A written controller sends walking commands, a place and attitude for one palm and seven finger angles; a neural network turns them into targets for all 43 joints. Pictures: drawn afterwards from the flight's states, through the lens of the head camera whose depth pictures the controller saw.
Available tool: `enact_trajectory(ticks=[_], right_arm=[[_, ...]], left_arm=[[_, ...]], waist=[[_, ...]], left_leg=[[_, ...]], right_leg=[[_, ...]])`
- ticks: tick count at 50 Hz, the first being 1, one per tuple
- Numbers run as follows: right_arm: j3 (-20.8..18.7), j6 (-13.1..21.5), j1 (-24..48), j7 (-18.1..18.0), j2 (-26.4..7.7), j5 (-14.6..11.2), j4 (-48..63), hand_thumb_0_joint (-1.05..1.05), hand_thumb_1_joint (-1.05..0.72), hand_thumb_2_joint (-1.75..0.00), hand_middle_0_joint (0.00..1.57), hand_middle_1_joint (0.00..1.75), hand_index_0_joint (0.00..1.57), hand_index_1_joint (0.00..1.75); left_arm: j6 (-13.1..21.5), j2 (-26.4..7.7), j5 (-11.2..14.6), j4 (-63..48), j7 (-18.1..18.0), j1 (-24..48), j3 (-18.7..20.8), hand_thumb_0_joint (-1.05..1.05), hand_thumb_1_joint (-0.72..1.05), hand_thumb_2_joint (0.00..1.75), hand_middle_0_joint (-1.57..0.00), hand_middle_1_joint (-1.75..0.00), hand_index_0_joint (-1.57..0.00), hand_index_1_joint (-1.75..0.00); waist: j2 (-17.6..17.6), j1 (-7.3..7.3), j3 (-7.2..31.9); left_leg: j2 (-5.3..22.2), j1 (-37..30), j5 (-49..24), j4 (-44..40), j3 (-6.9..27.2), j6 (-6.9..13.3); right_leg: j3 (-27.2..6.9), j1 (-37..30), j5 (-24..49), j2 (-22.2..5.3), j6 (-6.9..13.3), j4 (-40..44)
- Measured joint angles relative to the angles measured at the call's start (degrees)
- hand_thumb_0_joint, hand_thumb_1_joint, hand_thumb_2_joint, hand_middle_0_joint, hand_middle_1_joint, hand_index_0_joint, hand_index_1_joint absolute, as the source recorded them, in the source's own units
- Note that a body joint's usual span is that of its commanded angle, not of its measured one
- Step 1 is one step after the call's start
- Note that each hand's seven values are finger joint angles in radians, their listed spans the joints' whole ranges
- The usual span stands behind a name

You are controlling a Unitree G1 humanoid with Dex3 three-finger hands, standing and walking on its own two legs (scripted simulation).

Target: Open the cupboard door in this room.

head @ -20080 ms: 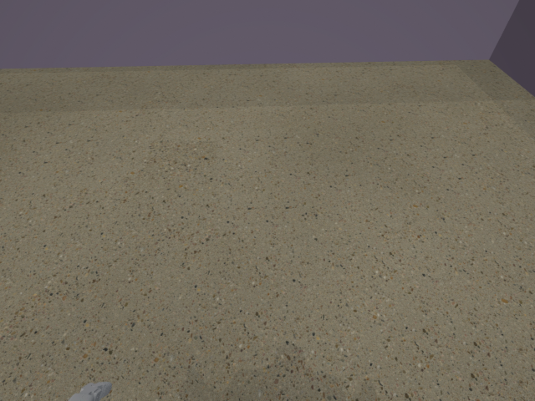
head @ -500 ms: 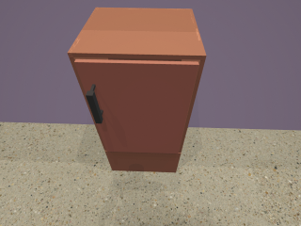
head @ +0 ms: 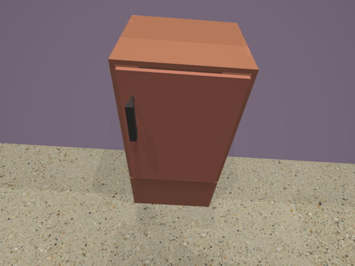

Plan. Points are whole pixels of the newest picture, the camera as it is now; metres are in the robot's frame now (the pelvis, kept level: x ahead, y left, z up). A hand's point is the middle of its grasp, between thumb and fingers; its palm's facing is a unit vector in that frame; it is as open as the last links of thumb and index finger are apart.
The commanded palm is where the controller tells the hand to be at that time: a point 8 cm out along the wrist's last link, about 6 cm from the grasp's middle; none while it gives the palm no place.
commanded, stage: look again from close up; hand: left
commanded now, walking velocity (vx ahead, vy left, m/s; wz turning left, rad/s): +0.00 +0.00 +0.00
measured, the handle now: (132, 119) +0.57 +0.20 -0.03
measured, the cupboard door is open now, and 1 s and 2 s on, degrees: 0 0 0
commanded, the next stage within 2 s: shuffle to correct the standing spot in 0.16 s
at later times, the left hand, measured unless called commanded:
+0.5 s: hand out of the picture -0.05 +0.18 -0.17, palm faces -0.01 -0.99 -0.17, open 7.4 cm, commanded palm none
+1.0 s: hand out of the picture +0.04 +0.16 -0.17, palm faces +0.07 -0.98 -0.20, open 7.3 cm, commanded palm none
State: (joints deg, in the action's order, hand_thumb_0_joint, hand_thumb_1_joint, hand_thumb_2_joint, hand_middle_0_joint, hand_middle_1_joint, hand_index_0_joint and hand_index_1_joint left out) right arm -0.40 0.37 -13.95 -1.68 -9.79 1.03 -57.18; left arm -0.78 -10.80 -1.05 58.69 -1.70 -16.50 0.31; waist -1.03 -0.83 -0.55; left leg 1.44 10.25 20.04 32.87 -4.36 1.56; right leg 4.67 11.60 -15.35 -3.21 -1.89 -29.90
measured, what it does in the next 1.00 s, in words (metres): stands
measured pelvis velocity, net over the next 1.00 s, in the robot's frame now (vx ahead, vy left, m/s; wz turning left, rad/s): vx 0.05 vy -0.01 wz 0.01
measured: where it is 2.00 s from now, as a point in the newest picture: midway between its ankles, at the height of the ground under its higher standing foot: outside the picture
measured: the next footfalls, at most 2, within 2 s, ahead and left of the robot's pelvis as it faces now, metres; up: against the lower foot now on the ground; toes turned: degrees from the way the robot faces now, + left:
none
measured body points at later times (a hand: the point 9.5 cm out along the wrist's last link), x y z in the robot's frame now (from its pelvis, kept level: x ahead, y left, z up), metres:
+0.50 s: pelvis -0.01 +0.01 +0.00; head -0.01 +0.01 +0.45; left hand -0.05 +0.23 -0.15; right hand -0.05 -0.21 -0.15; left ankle -0.02 +0.09 -0.73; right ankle +0.01 -0.14 -0.73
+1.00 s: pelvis +0.05 -0.01 +0.00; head +0.08 +0.00 +0.45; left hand +0.04 +0.21 -0.16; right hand +0.11 -0.24 -0.15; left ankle +0.03 +0.08 -0.73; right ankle +0.01 -0.14 -0.73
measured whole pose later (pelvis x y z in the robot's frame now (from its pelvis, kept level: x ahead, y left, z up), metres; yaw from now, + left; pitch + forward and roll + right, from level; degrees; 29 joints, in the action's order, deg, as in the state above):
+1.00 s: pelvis +0.05 -0.01 +0.00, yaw +1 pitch +0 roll -1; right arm -1.9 0.0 -10.6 -2.8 -9.3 0.3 -57.7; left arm -1.1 -7.5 -1.0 58.8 -3.2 -17.1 1.4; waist 0.1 -0.9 -4.7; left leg 0.7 12.5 18.3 31.7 -7.0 2.7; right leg 5.1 11.3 -18.4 -3.9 -1.8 -32.9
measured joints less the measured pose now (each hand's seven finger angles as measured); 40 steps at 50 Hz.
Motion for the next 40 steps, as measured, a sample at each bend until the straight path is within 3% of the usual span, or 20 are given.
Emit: enact_trajectory(ticks=[8, 15, 23, 30, 35, 37, 38, 40], right_arm=[[0.05, -0.29, -1.98, 0.51, 0.02, -0.05, -0.11, 0.01, -0.93, -0.90, 0.20, 0.30, 0.21, 0.30], [0.20, -0.76, -4.60, 0.86, 0.44, -0.19, -2.05, 0.01, -0.92, -0.90, 0.20, 0.30, 0.21, 0.30], [-0.39, -1.57, -7.42, 0.51, 1.05, 0.02, -4.67, 0.01, -0.91, -0.90, 0.20, 0.30, 0.21, 0.30], [-0.89, -1.23, -9.02, -0.06, 0.95, -0.04, -5.88, 0.01, -0.91, -0.90, 0.20, 0.30, 0.21, 0.30], [-0.82, -1.65, -7.83, 0.34, 1.19, -0.22, -5.93, 0.01, -0.91, -0.90, 0.20, 0.30, 0.20, 0.30], [-0.71, -1.27, -6.09, 0.30, 1.20, -0.52, -5.46, 0.01, -0.91, -0.90, 0.20, 0.30, 0.20, 0.30], [-0.65, -0.69, -5.27, 0.25, 1.11, -0.69, -5.02, 0.01, -0.91, -0.90, 0.20, 0.30, 0.20, 0.30], [-0.54, 0.22, -3.31, -0.19, 1.53, -0.80, -4.84, 0.01, -0.91, -0.90, 0.19, 0.30, 0.20, 0.30]], left_arm=[[-0.35, -0.27, -0.27, -0.36, 0.22, -0.07, -0.12, 0.01, 0.91, 0.90, -0.20, -0.30, -0.20, -0.29], [-0.47, 0.07, -0.36, 0.72, 0.18, -2.22, -0.16, 0.01, 0.91, 0.90, -0.20, -0.30, -0.20, -0.29], [-1.24, 1.83, -0.88, 2.64, 1.01, -6.27, 0.04, 0.01, 0.91, 0.90, -0.20, -0.30, -0.20, -0.29], [-0.29, 3.68, -0.62, 3.24, 1.40, -8.07, 0.52, 0.01, 0.91, 0.90, -0.20, -0.30, -0.20, -0.29], [1.53, 4.77, -0.31, 2.58, 0.42, -7.61, 0.94, 0.01, 0.91, 0.90, -0.20, -0.30, -0.20, -0.29], [1.77, 5.32, -0.32, 2.75, 0.01, -7.24, 0.76, 0.00, 0.91, 0.90, -0.20, -0.30, -0.20, -0.29], [1.65, 5.65, -0.19, 2.86, -0.13, -7.03, 0.58, 0.00, 0.91, 0.90, -0.20, -0.30, -0.20, -0.29], [0.93, 5.86, 0.29, 3.47, -0.43, -6.09, 0.31, 0.00, 0.91, 0.90, -0.20, -0.30, -0.20, -0.29]], waist=[[-0.05, 0.39, 0.82], [-0.07, 0.68, 0.18], [0.81, 1.10, 0.35], [2.24, 1.31, 0.49], [2.39, 0.52, 0.18], [1.98, 0.15, -0.67], [2.04, 0.11, -1.15], [0.90, -0.26, -1.91]], left_leg=[[-2.22, -0.45, -2.92, -3.43, -1.91, 1.93], [-3.12, -0.47, -4.70, -5.78, -2.59, 2.47], [-2.01, -0.84, -3.53, -5.40, -2.60, 1.86], [0.30, -0.26, 0.49, -1.18, -1.22, 0.05], [1.30, 6.17, 6.49, 10.43, 0.07, 0.37], [1.14, 6.65, 4.05, 7.57, -0.31, -0.13], [1.15, 5.94, -1.56, 3.77, -0.29, -0.28], [0.29, 4.67, -1.68, 2.98, -0.93, 0.44]], right_leg=[[-1.93, 0.66, 2.87, -1.88, -0.99, 2.09], [-2.63, 1.33, 4.18, -2.57, -1.11, 3.31], [-2.92, 1.99, -1.64, -1.24, 1.32, 0.60], [-1.12, 1.05, -0.74, 0.35, 0.37, -0.46], [2.18, 0.30, -3.12, 1.10, 1.20, -0.69], [2.68, -0.51, -3.48, 1.06, 1.08, -0.39], [2.89, -0.65, -4.03, 1.11, 0.83, -1.01], [2.31, -0.94, -5.39, 0.19, 0.14, -2.40]])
